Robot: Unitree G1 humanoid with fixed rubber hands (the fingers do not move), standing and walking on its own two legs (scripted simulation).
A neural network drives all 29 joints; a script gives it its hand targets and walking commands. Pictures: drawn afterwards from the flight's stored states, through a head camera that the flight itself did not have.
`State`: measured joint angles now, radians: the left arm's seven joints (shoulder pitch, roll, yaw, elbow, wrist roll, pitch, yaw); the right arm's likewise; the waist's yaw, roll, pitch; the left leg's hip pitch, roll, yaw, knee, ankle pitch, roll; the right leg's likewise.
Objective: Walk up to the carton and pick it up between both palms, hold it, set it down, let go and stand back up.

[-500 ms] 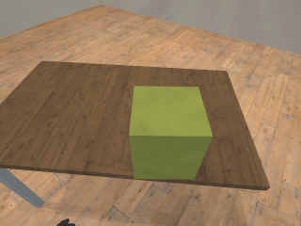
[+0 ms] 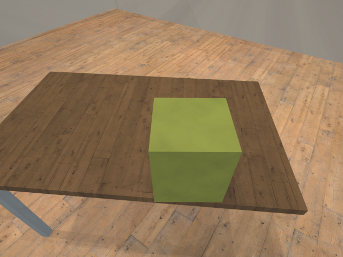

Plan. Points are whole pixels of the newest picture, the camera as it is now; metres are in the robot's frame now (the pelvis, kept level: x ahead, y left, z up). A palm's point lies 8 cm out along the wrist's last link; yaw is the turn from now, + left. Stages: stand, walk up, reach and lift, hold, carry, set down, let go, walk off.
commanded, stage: stand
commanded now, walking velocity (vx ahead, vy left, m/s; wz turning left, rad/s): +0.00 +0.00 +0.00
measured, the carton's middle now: (189, 151) +0.44 +0.00 -0.02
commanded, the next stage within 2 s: none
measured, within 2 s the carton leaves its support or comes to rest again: neither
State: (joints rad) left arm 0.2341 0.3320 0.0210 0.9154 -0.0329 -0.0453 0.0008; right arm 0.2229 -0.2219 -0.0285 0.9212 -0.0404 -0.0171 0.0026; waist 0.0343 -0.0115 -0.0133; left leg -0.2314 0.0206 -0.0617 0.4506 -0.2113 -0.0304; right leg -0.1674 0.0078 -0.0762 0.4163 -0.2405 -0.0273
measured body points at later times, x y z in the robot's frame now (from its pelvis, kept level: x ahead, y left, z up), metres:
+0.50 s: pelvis -0.01 +0.00 +0.00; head -0.01 +0.00 +0.45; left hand +0.06 +0.30 -0.13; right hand +0.08 -0.25 -0.14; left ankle +0.02 +0.14 -0.74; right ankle -0.01 -0.10 -0.74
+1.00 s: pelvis -0.01 +0.00 +0.00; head -0.02 +0.00 +0.45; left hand +0.05 +0.30 -0.12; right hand +0.07 -0.25 -0.14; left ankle +0.02 +0.14 -0.74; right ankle -0.01 -0.10 -0.74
